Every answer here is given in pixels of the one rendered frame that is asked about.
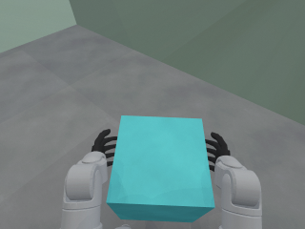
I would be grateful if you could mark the left robot forearm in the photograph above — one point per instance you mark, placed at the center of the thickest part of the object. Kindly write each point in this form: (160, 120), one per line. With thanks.
(82, 195)

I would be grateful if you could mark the robot right hand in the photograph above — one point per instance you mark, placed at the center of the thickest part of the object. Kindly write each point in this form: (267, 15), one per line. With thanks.
(220, 146)

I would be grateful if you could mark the right robot forearm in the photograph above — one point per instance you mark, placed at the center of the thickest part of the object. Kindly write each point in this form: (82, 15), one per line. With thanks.
(241, 199)

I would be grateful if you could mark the robot left hand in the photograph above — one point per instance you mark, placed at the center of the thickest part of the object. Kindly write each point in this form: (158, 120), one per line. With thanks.
(99, 145)

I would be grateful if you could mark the carton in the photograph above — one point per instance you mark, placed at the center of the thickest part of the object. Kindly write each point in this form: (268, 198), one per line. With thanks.
(160, 170)

